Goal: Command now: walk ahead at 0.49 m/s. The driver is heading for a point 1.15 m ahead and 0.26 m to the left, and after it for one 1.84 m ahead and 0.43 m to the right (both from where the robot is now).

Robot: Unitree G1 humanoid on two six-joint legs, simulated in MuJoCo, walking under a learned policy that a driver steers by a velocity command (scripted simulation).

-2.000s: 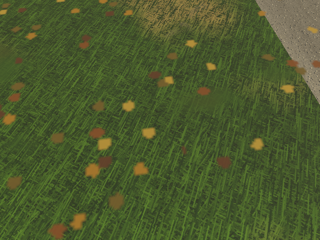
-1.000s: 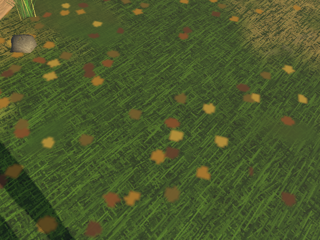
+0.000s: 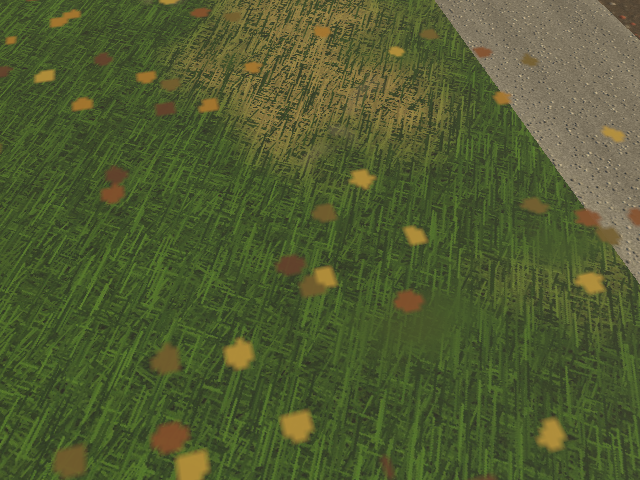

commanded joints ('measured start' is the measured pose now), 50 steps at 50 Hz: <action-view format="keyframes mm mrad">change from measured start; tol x32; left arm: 1 -22 17 -8 -85 20 -27 -8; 50 -31 66 17 2 10 -38 -6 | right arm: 1 -45 -149 -32 -56 20 -13 -8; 50 -37 -143 -28 -102 -3 14 -16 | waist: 1 30 110 -11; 14 135 -269 -340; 32 109 0 65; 39 0 326 -337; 50 23 93 -41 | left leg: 1 39 266 -283 -211 147 220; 10 33 249 -288 -71 67 109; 16 -580 106 -147 890 -268 -36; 33 -438 137 -1 289 96 1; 37 53 -17 88 205 18 109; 39 602 348 -739 51 -207 352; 50 54 208 -182 -181 357 204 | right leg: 1 -76 -53 10 -183 69 19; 11 355 37 -23 -622 275 -14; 14 870 -380 667 -775 -85 -241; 20 435 -212 147 -914 216 -173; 32 565 -233 -185 -925 432 -138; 36 615 -222 -260 -614 974 -94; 37 519 -185 -290 -397 971 -62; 39 -148 74 -140 232 -261 41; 50 -120 -95 -15 -158 297 60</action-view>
